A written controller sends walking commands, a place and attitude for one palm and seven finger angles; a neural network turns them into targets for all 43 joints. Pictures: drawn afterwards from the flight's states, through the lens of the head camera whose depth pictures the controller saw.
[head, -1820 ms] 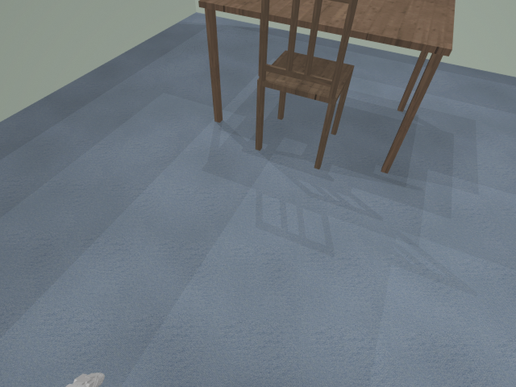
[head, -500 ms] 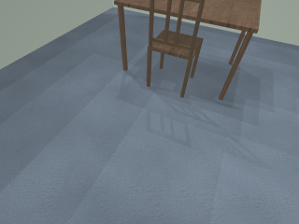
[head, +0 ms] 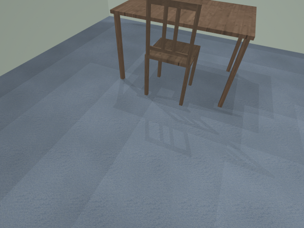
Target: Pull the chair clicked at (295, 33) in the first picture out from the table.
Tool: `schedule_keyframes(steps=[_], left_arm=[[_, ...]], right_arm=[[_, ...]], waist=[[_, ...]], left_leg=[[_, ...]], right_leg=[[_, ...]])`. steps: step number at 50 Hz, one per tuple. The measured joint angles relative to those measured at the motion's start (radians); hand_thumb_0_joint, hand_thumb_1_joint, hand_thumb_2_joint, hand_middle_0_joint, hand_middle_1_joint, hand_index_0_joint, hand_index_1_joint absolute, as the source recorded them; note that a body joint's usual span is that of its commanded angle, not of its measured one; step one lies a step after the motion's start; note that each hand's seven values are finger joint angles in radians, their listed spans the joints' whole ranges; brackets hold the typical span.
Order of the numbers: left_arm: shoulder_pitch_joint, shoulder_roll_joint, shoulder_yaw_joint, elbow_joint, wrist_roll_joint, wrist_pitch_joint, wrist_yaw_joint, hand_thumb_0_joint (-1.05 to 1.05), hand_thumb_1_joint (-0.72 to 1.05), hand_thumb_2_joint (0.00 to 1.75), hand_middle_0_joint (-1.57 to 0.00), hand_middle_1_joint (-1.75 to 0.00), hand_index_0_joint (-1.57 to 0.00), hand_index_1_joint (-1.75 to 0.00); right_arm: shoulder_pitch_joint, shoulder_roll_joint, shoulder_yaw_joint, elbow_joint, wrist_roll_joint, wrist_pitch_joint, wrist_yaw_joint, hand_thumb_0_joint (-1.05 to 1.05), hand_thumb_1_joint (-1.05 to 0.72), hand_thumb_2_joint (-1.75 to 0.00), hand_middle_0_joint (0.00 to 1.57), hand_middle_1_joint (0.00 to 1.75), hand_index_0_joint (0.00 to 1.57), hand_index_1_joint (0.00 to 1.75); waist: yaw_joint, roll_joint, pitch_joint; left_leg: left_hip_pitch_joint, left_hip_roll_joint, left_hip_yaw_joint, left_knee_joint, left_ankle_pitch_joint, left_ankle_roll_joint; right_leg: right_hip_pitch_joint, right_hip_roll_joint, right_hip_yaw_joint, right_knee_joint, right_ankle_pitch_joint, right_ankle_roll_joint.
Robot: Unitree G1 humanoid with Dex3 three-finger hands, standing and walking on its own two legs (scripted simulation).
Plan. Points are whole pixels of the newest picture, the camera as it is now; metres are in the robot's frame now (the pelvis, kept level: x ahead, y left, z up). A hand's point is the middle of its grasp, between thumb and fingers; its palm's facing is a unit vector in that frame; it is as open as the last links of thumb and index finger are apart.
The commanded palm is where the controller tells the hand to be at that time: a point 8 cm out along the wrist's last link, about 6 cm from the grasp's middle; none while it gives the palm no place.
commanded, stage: walk to a spot facing it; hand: left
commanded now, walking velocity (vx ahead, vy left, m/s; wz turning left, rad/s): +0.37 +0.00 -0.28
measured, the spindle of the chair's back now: (164, 29) +1.49 +0.00 -0.07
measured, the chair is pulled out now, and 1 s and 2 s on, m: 0.00 0.00 0.00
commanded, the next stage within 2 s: take the last steps up to it in 1.26 s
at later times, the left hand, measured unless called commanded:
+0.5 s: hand out of the picture +0.06 +0.15 -0.17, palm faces -0.03 -0.99 -0.13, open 7.4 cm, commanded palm none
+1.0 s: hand (126, 133) +0.53 +0.15 -0.17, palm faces -0.26 -0.95 -0.14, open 7.4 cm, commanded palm none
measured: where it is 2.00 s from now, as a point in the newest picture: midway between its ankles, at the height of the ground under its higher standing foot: (175, 159)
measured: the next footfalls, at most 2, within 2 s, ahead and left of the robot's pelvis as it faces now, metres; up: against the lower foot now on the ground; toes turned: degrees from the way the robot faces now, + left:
left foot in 0.56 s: +0.38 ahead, +0.07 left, +0.00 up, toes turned +0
right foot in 1.20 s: +0.58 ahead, -0.19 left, +0.00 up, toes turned -29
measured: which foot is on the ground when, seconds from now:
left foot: down 0.00-0.18, up 0.20-0.54, down 0.56-1.00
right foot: down 0.00-0.56, up 0.58-1.00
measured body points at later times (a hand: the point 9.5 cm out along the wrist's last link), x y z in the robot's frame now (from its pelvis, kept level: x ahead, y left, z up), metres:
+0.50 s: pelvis +0.18 -0.01 -0.02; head +0.21 +0.00 +0.43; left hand +0.06 +0.20 -0.16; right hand +0.26 -0.25 -0.15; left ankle +0.32 +0.08 -0.71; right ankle -0.01 -0.11 -0.74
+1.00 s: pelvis +0.40 +0.00 +0.00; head +0.41 +0.02 +0.45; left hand +0.55 +0.20 -0.15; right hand +0.26 -0.19 -0.14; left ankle +0.34 +0.07 -0.74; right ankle +0.46 -0.18 -0.67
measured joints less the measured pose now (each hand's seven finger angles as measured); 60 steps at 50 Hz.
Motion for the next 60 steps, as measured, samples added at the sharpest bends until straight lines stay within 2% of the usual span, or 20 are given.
schedule_keyframes(steps=[4,7,9,11,14,16,18,21,26,28,30,32,33,35,40,45,50,56,58,60], left_arm=[[0.073,-0.034,0.008,-0.002,0.003,-0.001,-0.013,0.0,0.9,0.9,-0.2,-0.3,-0.2,-0.3],[0.115,-0.063,0.011,0.004,0.003,-0.007,-0.017,0.0,0.9,0.9,-0.2,-0.3,-0.2,-0.3],[0.127,-0.088,0.014,0.008,0.003,-0.018,-0.018,0.01,0.9,0.9,-0.2,-0.3,-0.2,-0.3],[0.133,-0.106,0.02,0.002,0.003,-0.047,-0.012,0.01,0.9,0.9,-0.2,-0.3,-0.2,-0.3],[0.172,-0.124,0.024,-0.011,0.002,-0.089,0.013,0.0,0.9,0.9,-0.2,-0.3,-0.2,-0.3],[0.208,-0.139,0.022,-0.003,0.004,-0.093,0.023,0.0,0.9,0.9,-0.2,-0.3,-0.2,-0.3],[0.246,-0.157,0.017,0.017,0.007,-0.089,0.027,0.0,0.9,0.9,-0.2,-0.3,-0.2,-0.3],[0.287,-0.178,0.01,0.054,0.009,-0.08,0.028,0.0,0.9,0.9,-0.2,-0.3,-0.2,-0.3],[0.304,-0.175,0.018,0.09,0.005,-0.077,0.029,0.0,0.9,0.9,-0.2,-0.3,-0.21,-0.3],[0.307,-0.168,0.027,0.099,0.0,-0.075,0.027,0.0,0.9,0.9,-0.2,-0.3,-0.21,-0.3],[0.272,-0.15,0.037,0.093,-0.009,-0.062,0.023,0.01,0.9,0.9,-0.2,-0.3,-0.21,-0.3],[0.224,-0.131,0.043,0.07,-0.01,-0.056,0.023,0.01,0.9,0.9,-0.2,-0.3,-0.21,-0.3],[0.197,-0.122,0.048,0.055,-0.006,-0.055,0.022,0.01,0.9,0.9,-0.2,-0.3,-0.2,-0.3],[0.138,-0.105,0.058,0.017,0.003,-0.052,0.017,0.01,0.91,0.9,-0.2,-0.3,-0.2,-0.3],[0.031,-0.096,0.074,-0.075,0.015,-0.038,0.007,0.0,0.91,0.9,-0.19,-0.3,-0.2,-0.3],[-0.033,-0.105,0.077,-0.103,0.015,-0.019,-0.007,0.0,0.91,0.9,-0.19,-0.3,-0.2,-0.3],[-0.067,-0.116,0.07,-0.096,0.013,-0.002,-0.015,0.0,0.91,0.9,-0.19,-0.3,-0.2,-0.3],[-0.115,-0.134,0.058,-0.091,0.011,0.002,-0.02,0.0,0.91,0.9,-0.19,-0.3,-0.2,-0.3],[-0.129,-0.142,0.053,-0.098,0.011,-0.01,-0.021,0.01,0.91,0.9,-0.19,-0.3,-0.2,-0.3],[-0.129,-0.141,0.048,-0.105,0.013,-0.038,-0.022,0.01,0.91,0.9,-0.19,-0.3,-0.2,-0.3]], right_arm=[[0.064,0.041,-0.005,-0.004,0.0,-0.009,0.002,0.0,-0.91,-0.9,0.2,0.3,0.2,0.3],[0.111,0.066,-0.013,-0.002,0.003,-0.023,-0.001,0.0,-0.91,-0.9,0.21,0.3,0.2,0.3],[0.147,0.071,-0.019,0.005,0.004,-0.03,-0.005,0.0,-0.91,-0.9,0.21,0.3,0.2,0.3],[0.175,0.08,-0.022,0.024,0.008,-0.021,-0.007,0.0,-0.91,-0.9,0.21,0.3,0.2,0.3],[0.167,0.095,-0.021,0.043,0.004,-0.004,-0.003,0.0,-0.91,-0.9,0.2,0.3,0.2,0.3],[0.136,0.096,-0.028,0.033,0.003,-0.003,0.001,0.01,-0.91,-0.9,0.2,0.3,0.2,0.3],[0.091,0.092,-0.037,0.005,0.003,-0.002,0.007,0.01,-0.91,-0.9,0.2,0.3,0.2,0.3],[0.017,0.093,-0.045,-0.049,0.008,-0.008,0.018,0.01,-0.91,-0.9,0.2,0.3,0.2,0.3],[-0.081,0.114,-0.041,-0.119,0.017,-0.044,0.025,0.0,-0.91,-0.9,0.2,0.3,0.2,0.3],[-0.09,0.12,-0.037,-0.135,0.01,-0.07,0.019,0.0,-0.91,-0.9,0.2,0.3,0.2,0.3],[-0.087,0.131,-0.037,-0.139,0.002,-0.086,0.009,0.0,-0.91,-0.9,0.2,0.3,0.2,0.3],[-0.067,0.139,-0.035,-0.124,0.004,-0.083,0.001,0.0,-0.91,-0.9,0.2,0.3,0.2,0.3],[-0.05,0.143,-0.034,-0.113,0.004,-0.08,-0.004,0.0,-0.91,-0.9,0.2,0.3,0.2,0.3],[-0.009,0.151,-0.041,-0.091,0.006,-0.083,-0.016,-0.01,-0.92,-0.9,0.2,0.3,0.2,0.3],[0.095,0.124,-0.056,-0.042,0.007,-0.089,-0.026,-0.02,-0.96,-0.9,0.2,0.3,0.2,0.3],[0.19,0.129,-0.05,-0.005,0.01,-0.092,-0.026,-0.01,-0.94,-0.9,0.2,0.3,0.2,0.3],[0.266,0.154,-0.04,0.019,0.007,-0.094,-0.028,0.0,-0.92,-0.9,0.2,0.3,0.2,0.3],[0.335,0.182,-0.029,0.048,-0.005,-0.086,-0.027,0.0,-0.91,-0.9,0.2,0.3,0.2,0.3],[0.352,0.186,-0.028,0.06,-0.006,-0.079,-0.026,0.0,-0.91,-0.9,0.2,0.3,0.2,0.3],[0.373,0.193,-0.028,0.075,0.0,-0.069,-0.022,0.0,-0.91,-0.9,0.2,0.3,0.2,0.3]], waist=[[0.001,-0.012,-0.007],[0.0,-0.012,0.005],[-0.013,0.018,0.018],[-0.016,0.034,0.025],[0.018,0.008,0.041],[0.032,0.0,0.05],[0.032,0.0,0.055],[0.021,0.001,0.064],[0.021,-0.015,0.091],[0.009,-0.019,0.091],[0.006,-0.033,0.096],[0.013,-0.041,0.093],[0.014,-0.042,0.088],[0.013,-0.044,0.079],[0.007,-0.046,0.04],[-0.017,-0.04,0.029],[-0.049,-0.028,0.048],[-0.093,-0.01,0.09],[-0.098,0.004,0.104],[-0.092,0.006,0.107]], left_leg=[[0.003,0.004,0.031,0.046,-0.054,-0.002],[0.026,0.017,0.06,0.07,-0.101,-0.012],[0.029,0.045,0.054,0.112,-0.142,-0.024],[-0.044,0.067,0.048,0.287,-0.178,-0.013],[-0.193,0.048,0.047,0.592,-0.196,-0.004],[-0.286,0.05,0.058,0.673,-0.161,-0.005],[-0.373,0.06,0.066,0.673,-0.104,-0.013],[-0.459,0.075,0.079,0.562,0.011,-0.016],[-0.432,0.051,0.105,0.289,0.125,0.016],[-0.361,0.029,0.112,0.212,0.144,0.044],[-0.352,0.023,0.131,0.28,0.077,0.083],[-0.298,0.02,0.156,0.269,0.036,0.098],[-0.264,0.018,0.165,0.239,0.038,0.095],[-0.199,0.007,0.177,0.169,0.045,0.096],[-0.071,-0.02,0.208,0.016,0.058,0.102],[0.039,-0.037,0.228,-0.09,0.047,0.095],[0.137,-0.028,0.255,-0.148,0.007,0.072],[0.221,0.007,0.293,-0.143,-0.084,0.027],[0.236,0.034,0.305,-0.104,-0.133,0.005],[0.211,0.072,0.309,0.037,-0.193,-0.013]], right_leg=[[-0.031,0.0,0.018,0.092,-0.062,-0.019],[-0.054,-0.01,-0.021,0.16,-0.1,-0.021],[-0.033,0.007,-0.053,0.155,-0.124,-0.02],[-0.006,0.021,-0.077,0.141,-0.141,-0.034],[0.055,0.018,-0.061,0.08,-0.136,-0.043],[0.105,0.018,-0.041,0.019,-0.122,-0.043],[0.153,0.018,-0.024,-0.042,-0.11,-0.039],[0.224,0.018,-0.005,-0.124,-0.102,-0.029],[0.315,0.005,0.014,-0.155,-0.157,-0.003],[0.285,0.0,0.009,0.0,-0.227,-0.004],[0.14,-0.001,0.016,0.377,-0.233,-0.026],[-0.018,-0.001,0.012,0.692,-0.177,-0.04],[-0.09,-0.01,-0.004,0.782,-0.134,-0.041],[-0.213,-0.036,-0.033,0.85,-0.067,-0.036],[-0.419,-0.094,-0.05,0.77,0.07,-0.006],[-0.49,-0.125,-0.04,0.645,0.18,0.019],[-0.464,-0.132,-0.077,0.464,0.209,0.019],[-0.377,-0.096,-0.152,0.261,0.123,-0.02],[-0.331,-0.066,-0.179,0.195,0.076,-0.044],[-0.254,-0.037,-0.204,0.109,0.108,-0.073]])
